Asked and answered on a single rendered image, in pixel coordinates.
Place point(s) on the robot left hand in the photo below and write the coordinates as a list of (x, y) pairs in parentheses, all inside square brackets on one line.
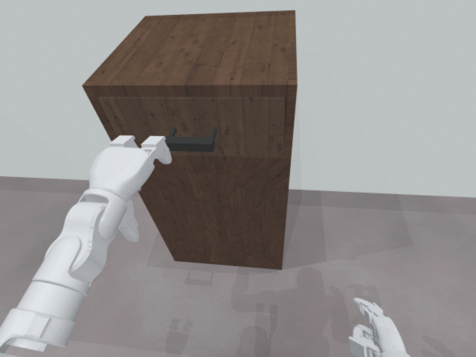
[(123, 168)]

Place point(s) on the handle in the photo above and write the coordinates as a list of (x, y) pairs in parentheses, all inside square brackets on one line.
[(193, 144)]

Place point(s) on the drawer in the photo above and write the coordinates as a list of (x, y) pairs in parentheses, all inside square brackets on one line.
[(250, 126)]

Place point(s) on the robot left forearm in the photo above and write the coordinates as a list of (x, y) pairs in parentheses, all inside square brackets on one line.
[(46, 313)]

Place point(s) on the cabinet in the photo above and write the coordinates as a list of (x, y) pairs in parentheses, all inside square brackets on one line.
[(216, 209)]

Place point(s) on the robot right hand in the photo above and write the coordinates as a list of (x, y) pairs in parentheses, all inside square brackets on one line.
[(383, 336)]

